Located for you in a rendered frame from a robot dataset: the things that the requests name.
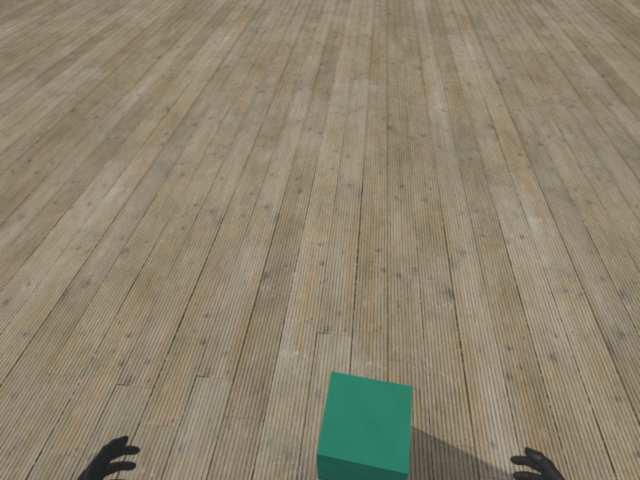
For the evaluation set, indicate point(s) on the carton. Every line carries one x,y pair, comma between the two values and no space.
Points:
365,433

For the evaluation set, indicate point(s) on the left robot hand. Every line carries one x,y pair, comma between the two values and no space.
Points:
100,466

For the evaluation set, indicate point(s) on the right robot hand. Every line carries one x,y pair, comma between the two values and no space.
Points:
537,461

